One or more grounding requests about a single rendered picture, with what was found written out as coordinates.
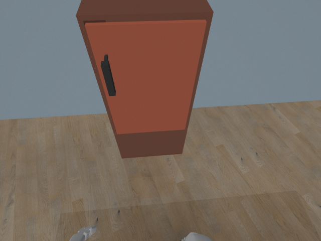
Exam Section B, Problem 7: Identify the cupboard door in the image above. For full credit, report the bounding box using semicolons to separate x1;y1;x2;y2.
85;20;207;134

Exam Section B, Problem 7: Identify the handle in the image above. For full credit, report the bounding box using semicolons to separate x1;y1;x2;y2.
101;55;116;96

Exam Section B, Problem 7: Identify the robot left hand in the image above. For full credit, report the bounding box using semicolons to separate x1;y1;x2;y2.
69;225;97;241

